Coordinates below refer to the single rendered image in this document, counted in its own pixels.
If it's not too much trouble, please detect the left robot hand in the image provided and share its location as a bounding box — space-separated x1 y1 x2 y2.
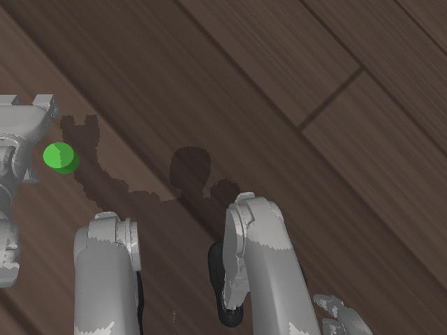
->
0 94 61 184

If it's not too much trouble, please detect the left robot arm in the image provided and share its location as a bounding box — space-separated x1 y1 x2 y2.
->
0 134 32 288

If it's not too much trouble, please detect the right robot hand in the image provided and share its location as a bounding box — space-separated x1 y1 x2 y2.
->
313 294 373 335

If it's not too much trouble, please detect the right robot foot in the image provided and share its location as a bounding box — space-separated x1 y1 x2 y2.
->
208 241 244 327

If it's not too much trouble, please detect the tin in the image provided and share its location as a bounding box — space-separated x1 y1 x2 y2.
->
43 142 80 174

